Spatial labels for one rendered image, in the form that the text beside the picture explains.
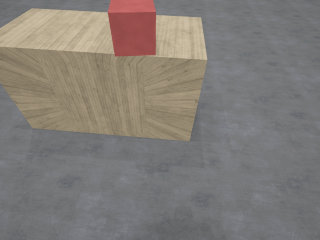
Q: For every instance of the pedestal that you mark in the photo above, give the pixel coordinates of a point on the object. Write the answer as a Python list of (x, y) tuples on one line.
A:
[(60, 69)]

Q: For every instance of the carton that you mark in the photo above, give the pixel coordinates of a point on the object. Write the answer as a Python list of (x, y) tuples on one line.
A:
[(133, 27)]

